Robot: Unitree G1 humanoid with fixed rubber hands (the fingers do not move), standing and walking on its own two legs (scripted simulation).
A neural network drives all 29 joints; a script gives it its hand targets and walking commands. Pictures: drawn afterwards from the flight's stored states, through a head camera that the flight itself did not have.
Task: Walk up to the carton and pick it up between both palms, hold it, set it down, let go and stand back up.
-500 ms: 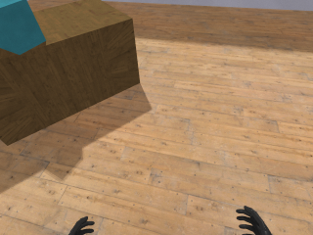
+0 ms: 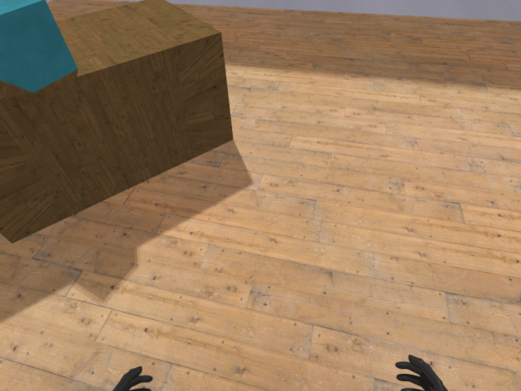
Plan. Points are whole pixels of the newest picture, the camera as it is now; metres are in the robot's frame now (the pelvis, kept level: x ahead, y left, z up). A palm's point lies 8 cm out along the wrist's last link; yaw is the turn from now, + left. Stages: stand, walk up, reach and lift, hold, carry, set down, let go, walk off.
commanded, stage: stand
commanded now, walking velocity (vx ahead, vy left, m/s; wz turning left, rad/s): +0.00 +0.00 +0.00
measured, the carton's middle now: (21, 42) +1.23 +0.92 +0.01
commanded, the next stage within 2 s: none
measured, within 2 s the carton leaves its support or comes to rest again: neither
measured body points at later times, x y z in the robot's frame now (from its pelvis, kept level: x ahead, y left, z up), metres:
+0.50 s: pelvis +0.00 +0.01 +0.00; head +0.00 +0.01 +0.45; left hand +0.12 +0.27 -0.12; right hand +0.13 -0.24 -0.11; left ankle +0.00 +0.12 -0.71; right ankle +0.00 -0.12 -0.71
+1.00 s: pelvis +0.00 +0.01 +0.02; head +0.00 +0.02 +0.47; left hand +0.10 +0.28 -0.12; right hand +0.12 -0.23 -0.10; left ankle +0.00 +0.12 -0.71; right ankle +0.00 -0.12 -0.71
